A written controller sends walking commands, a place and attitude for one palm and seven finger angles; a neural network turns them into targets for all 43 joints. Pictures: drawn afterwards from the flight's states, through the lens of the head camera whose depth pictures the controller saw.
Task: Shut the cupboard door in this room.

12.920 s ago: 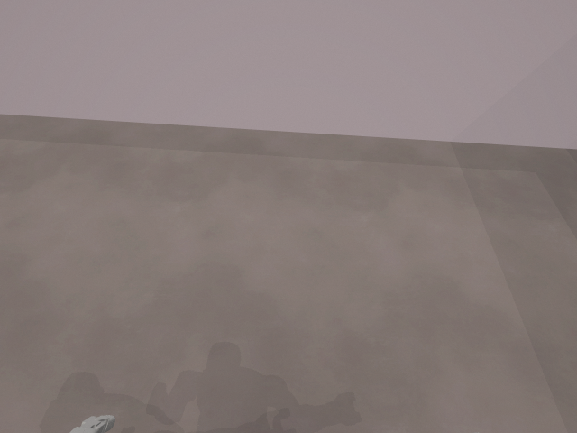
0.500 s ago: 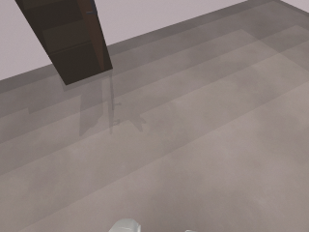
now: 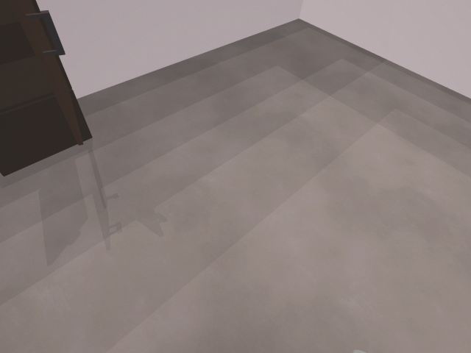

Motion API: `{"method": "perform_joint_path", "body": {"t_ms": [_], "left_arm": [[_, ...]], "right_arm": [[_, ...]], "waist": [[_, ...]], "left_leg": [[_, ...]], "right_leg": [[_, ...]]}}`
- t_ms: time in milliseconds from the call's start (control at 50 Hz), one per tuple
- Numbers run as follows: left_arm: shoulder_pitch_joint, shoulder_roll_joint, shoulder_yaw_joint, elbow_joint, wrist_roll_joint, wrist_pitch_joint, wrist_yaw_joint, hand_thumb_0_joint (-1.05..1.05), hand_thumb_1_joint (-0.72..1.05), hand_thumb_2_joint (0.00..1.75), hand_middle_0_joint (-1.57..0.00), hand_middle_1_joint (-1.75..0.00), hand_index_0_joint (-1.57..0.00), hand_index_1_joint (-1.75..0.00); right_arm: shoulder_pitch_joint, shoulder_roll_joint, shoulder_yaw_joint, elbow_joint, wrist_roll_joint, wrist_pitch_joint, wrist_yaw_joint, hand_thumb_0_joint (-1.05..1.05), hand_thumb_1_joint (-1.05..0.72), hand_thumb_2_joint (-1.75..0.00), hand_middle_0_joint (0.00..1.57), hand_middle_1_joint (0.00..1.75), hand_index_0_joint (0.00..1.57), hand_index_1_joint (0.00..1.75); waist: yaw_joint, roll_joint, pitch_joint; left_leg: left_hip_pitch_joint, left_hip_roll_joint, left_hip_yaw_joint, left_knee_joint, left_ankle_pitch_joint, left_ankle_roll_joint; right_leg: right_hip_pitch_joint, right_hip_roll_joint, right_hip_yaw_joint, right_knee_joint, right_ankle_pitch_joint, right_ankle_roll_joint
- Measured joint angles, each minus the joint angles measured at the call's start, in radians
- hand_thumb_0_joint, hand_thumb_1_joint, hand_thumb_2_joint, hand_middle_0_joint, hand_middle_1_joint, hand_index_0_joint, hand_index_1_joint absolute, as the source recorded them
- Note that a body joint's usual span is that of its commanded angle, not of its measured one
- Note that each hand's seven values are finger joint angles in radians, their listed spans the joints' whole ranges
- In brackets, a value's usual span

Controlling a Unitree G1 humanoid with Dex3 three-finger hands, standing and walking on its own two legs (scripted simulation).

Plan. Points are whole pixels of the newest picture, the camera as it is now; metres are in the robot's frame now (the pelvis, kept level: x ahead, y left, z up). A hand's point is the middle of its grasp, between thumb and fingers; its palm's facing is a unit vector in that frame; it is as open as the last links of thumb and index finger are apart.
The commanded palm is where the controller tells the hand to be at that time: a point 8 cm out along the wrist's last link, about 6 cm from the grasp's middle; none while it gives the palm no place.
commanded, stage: walk around to get in front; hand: left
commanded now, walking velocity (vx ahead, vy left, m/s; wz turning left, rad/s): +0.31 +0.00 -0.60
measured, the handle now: (46, 34) +0.92 +0.69 +0.02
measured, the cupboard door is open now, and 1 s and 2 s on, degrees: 74 74 74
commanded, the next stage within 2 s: none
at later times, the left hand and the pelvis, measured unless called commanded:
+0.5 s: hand (212, 250) +0.37 +0.08 -0.18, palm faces -0.35 -0.92 -0.16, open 7.4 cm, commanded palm none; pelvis +0.18 -0.05 -0.02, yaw -17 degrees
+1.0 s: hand (202, 212) +0.47 +0.12 -0.18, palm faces -0.38 -0.91 -0.18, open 7.4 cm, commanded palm none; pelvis +0.42 -0.06 +0.00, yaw -27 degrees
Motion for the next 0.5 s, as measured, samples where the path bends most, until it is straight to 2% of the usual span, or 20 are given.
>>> {"method": "perform_joint_path", "body": {"t_ms": [80, 160, 200, 260, 340, 380, 400, 420, 460, 500], "left_arm": [[-0.030, 0.009, 0.006, -0.019, 0.005, -0.007, -0.012, 0.01, 0.91, 0.90, -0.19, -0.30, -0.20, -0.30], [-0.074, 0.005, 0.007, -0.032, 0.004, -0.003, -0.010, 0.01, 0.91, 0.90, -0.19, -0.30, -0.20, -0.30], [-0.102, -0.003, 0.003, -0.033, 0.004, 0.002, -0.012, 0.01, 0.91, 0.90, -0.19, -0.30, -0.19, -0.30], [-0.152, -0.022, -0.009, -0.034, 0.003, 0.004, -0.017, 0.01, 0.91, 0.90, -0.19, -0.30, -0.19, -0.30], [-0.219, -0.044, -0.029, -0.046, 0.001, -0.014, -0.018, 0.01, 0.91, 0.90, -0.19, -0.30, -0.19, -0.30], [-0.230, -0.049, -0.037, -0.055, 0.001, -0.040, -0.016, 0.01, 0.91, 0.90, -0.19, -0.30, -0.19, -0.30], [-0.230, -0.049, -0.043, -0.060, 0.002, -0.058, -0.014, 0.01, 0.91, 0.90, -0.19, -0.30, -0.20, -0.30], [-0.231, -0.052, -0.045, -0.062, -0.005, -0.075, -0.007, 0.01, 0.91, 0.90, -0.19, -0.30, -0.20, -0.30], [-0.218, -0.057, -0.050, -0.058, -0.020, -0.088, 0.004, 0.00, 0.91, 0.90, -0.19, -0.30, -0.20, -0.30], [-0.190, -0.060, -0.052, -0.040, -0.026, -0.085, 0.014, 0.00, 0.91, 0.90, -0.19, -0.30, -0.20, -0.30]], "right_arm": [[0.102, 0.022, 0.007, 0.046, 0.003, -0.012, -0.008, 0.00, -0.91, -0.90, 0.20, 0.30, 0.20, 0.30], [0.193, 0.042, 0.007, 0.102, 0.005, -0.019, -0.017, 0.00, -0.91, -0.90, 0.20, 0.30, 0.20, 0.30], [0.232, 0.050, 0.006, 0.128, 0.003, -0.020, -0.020, 0.00, -0.91, -0.90, 0.20, 0.30, 0.20, 0.30], [0.280, 0.059, 0.003, 0.160, -0.001, -0.021, -0.024, 0.00, -0.91, -0.90, 0.20, 0.30, 0.20, 0.30], [0.327, 0.065, -0.003, 0.193, -0.001, -0.015, -0.021, 0.00, -0.91, -0.90, 0.20, 0.30, 0.20, 0.30], [0.349, 0.069, -0.005, 0.209, 0.005, -0.007, -0.017, 0.00, -0.91, -0.90, 0.20, 0.30, 0.20, 0.30], [0.360, 0.072, -0.005, 0.214, 0.013, -0.001, -0.012, 0.00, -0.90, -0.90, 0.20, 0.30, 0.20, 0.30], [0.346, 0.070, -0.006, 0.218, 0.019, 0.009, -0.010, 0.00, -0.90, -0.90, 0.20, 0.30, 0.20, 0.30], [0.295, 0.067, -0.011, 0.213, 0.022, 0.024, -0.008, 0.01, -0.91, -0.90, 0.20, 0.30, 0.20, 0.30], [0.234, 0.064, -0.017, 0.189, 0.014, 0.031, -0.006, 0.01, -0.91, -0.90, 0.20, 0.30, 0.20, 0.30]], "waist": [[-0.011, 0.003, 0.008], [-0.026, 0.001, 0.023], [-0.037, 0.001, 0.033], [-0.059, 0.003, 0.054], [-0.090, 0.013, 0.086], [-0.092, 0.007, 0.092], [-0.088, -0.003, 0.088], [-0.086, 0.002, 0.096], [-0.094, 0.013, 0.111], [-0.097, 0.016, 0.105]], "left_leg": [[0.101, 0.017, 0.049, -0.105, 0.012, -0.004], [0.172, 0.026, 0.106, -0.148, -0.015, -0.009], [0.205, 0.028, 0.135, -0.161, -0.034, -0.015], [0.255, 0.030, 0.178, -0.180, -0.065, -0.027], [0.304, 0.050, 0.231, -0.137, -0.132, -0.055], [0.284, 0.072, 0.247, 0.015, -0.166, -0.068], [0.229, 0.088, 0.233, 0.176, -0.150, -0.065], [0.145, 0.100, 0.174, 0.382, -0.151, -0.065], [-0.022, 0.091, 0.043, 0.696, -0.117, -0.061], [-0.161, 0.096, -0.020, 0.813, -0.047, -0.061]], "right_leg": [[-0.129, -0.054, -0.045, 0.208, 0.136, 0.018], [-0.215, -0.081, -0.058, 0.269, 0.211, 0.021], [-0.230, -0.089, -0.081, 0.228, 0.233, 0.020], [-0.214, -0.091, -0.135, 0.079, 0.244, 0.008], [-0.123, -0.043, -0.209, -0.186, 0.196, -0.044], [-0.029, -0.015, -0.237, -0.312, 0.213, -0.081], [0.002, -0.015, -0.237, -0.343, 0.269, -0.127], [0.000, -0.008, -0.233, -0.305, 0.255, -0.151], [0.029, 0.009, -0.222, -0.275, 0.183, -0.153], [0.079, 0.024, -0.201, -0.315, 0.161, -0.140]]}}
